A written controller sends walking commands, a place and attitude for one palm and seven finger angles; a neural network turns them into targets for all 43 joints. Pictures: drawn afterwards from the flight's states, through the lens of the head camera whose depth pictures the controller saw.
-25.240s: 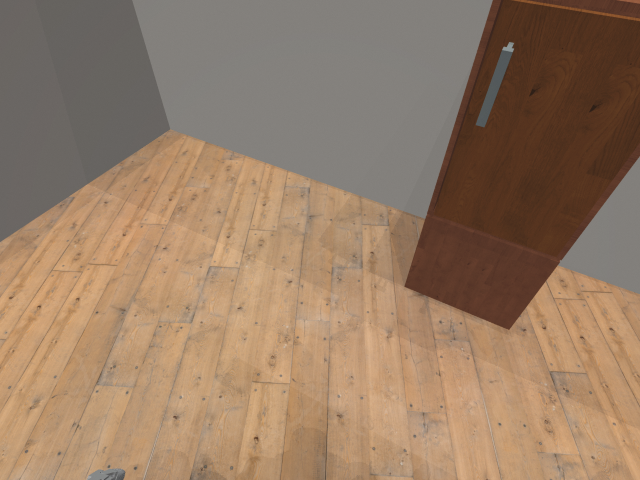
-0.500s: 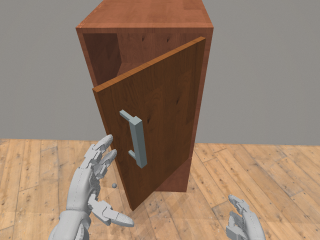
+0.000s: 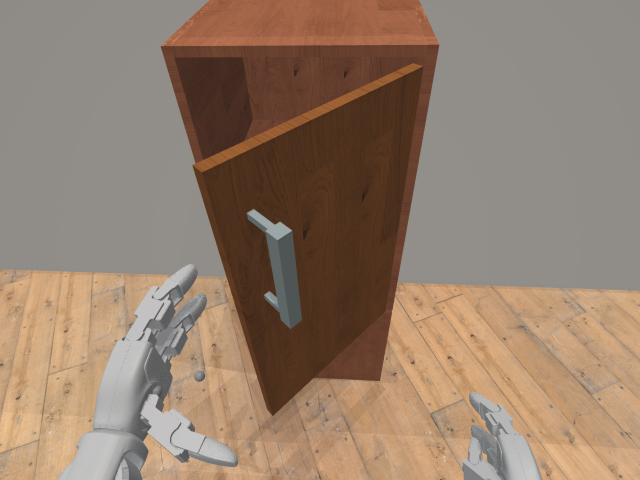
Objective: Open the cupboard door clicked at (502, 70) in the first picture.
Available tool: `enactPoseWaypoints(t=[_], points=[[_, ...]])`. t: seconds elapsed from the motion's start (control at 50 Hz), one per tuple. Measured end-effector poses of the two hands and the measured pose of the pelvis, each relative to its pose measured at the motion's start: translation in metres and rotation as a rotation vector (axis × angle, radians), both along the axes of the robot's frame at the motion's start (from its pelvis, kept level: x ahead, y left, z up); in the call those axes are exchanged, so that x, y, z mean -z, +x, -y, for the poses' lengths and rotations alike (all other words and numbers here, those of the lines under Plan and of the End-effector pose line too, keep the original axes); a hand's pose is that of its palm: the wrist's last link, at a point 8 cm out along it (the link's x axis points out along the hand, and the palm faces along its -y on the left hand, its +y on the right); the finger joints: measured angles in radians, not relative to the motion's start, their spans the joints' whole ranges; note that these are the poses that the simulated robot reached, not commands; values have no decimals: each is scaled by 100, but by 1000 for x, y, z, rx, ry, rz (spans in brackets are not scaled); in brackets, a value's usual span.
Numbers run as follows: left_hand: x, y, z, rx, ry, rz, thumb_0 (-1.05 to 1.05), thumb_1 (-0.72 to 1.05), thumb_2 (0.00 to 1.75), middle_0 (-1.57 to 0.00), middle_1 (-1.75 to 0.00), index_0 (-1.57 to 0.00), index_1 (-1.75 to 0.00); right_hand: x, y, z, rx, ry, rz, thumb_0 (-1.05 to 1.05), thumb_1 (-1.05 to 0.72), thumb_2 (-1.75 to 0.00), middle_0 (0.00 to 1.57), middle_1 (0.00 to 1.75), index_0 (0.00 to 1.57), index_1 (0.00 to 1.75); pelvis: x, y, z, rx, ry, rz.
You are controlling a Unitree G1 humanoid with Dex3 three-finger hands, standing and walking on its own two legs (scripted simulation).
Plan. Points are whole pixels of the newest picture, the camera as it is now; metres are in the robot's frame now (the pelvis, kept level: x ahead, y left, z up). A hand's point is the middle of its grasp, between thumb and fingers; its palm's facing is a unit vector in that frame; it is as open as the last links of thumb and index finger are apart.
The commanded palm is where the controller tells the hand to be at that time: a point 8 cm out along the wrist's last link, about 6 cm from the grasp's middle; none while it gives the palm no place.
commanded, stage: draw the hand back to the body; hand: left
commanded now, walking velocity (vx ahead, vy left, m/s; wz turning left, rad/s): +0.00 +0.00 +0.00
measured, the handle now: (275, 271) +0.34 +0.09 +0.11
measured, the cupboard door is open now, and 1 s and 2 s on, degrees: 48 48 48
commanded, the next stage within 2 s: step back with the hand held close in 1.40 s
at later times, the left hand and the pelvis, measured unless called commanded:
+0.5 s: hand (116, 362) +0.19 +0.21 +0.15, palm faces +0.25 -0.93 -0.28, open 15.1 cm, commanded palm +0.15 +0.26 +0.16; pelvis +0.00 +0.01 +0.02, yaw +0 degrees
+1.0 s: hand (48, 319) +0.21 +0.28 +0.18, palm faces +0.42 -0.82 -0.39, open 9.3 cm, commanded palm +0.17 +0.32 +0.19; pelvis +0.02 +0.02 +0.03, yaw -1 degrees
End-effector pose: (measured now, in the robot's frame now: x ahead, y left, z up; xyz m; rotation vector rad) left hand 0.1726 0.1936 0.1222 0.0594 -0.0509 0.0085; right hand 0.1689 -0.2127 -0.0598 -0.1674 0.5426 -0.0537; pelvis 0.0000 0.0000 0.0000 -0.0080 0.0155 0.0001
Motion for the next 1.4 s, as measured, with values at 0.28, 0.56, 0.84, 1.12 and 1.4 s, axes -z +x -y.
enactPoseWaypoints(t=[0.28, 0.56, 0.84, 1.12, 1.4], points=[[-16, -16, -34, -44, 21, -2, -1, -50, 30, -15, -30, -15, -30, -11, 8, -9, -21, -13, 44, 1, -91, -90, 20, 30, 20, 30, -5, -4, -5, -10, -10, 34], [-38, -17, -71, -275, 253, 15, -1, -19, 43, -16, -30, -17, -30, -16, 9, -20, -27, -55, -43, 1, -91, -90, 20, 30, 20, 30, -22, -1, -14, 5, -7, 86], [-59, -3, -105, -366, 335, 62, 0, 28, 63, -18, -31, -19, -31, -13, 18, -24, -9, -55, -113, 1, -91, -90, 20, 30, 20, 30, -29, 14, -24, 19, -1, 101], [-77, -1, -129, -459, 379, 101, 1, 75, 83, -20, -31, -21, -31, -14, 29, -18, 1, -53, -123, 1, -91, -90, 20, 30, 20, 30, -30, 21, -23, 21, -1, 99], [-72, -4, -118, -440, 365, 86, 2, 88, 89, -21, -31, -21, -31, -13, 21, -10, 15, -51, -131, 1, -91, -90, 20, 30, 20, 30, -30, 17, -16, 22, -1, 105]])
